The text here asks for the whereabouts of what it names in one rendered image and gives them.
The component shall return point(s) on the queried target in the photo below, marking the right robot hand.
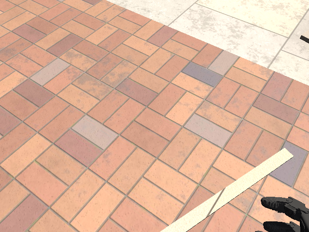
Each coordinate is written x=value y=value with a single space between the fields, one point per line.
x=290 y=207

